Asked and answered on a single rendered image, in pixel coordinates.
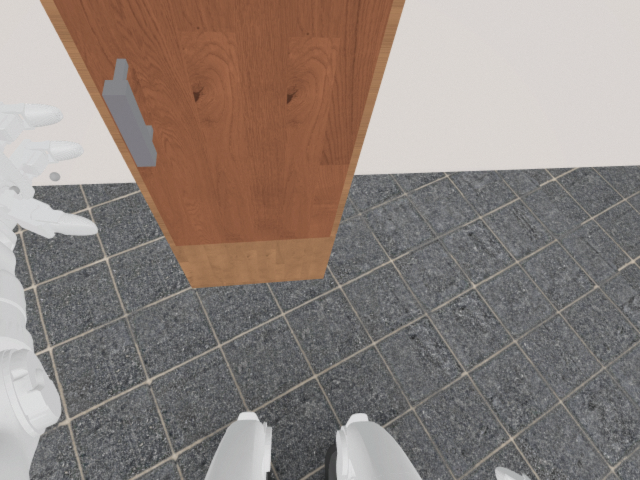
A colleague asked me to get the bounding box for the robot thigh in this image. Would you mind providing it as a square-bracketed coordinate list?
[204, 420, 272, 480]
[336, 421, 422, 480]

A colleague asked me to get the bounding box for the robot right thigh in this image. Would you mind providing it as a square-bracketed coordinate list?
[336, 421, 422, 480]

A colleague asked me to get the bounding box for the handle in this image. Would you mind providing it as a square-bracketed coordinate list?
[102, 59, 157, 167]

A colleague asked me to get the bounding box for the robot left forearm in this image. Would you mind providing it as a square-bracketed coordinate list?
[0, 220, 34, 353]

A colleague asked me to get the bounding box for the cupboard door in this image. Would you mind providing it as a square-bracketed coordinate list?
[53, 0, 393, 246]

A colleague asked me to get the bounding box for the left robot hand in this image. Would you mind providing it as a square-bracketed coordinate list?
[0, 101, 98, 239]

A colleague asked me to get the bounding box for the robot left thigh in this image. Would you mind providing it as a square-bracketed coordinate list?
[204, 420, 272, 480]

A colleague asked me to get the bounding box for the left robot upper arm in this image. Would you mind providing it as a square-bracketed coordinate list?
[0, 348, 61, 480]

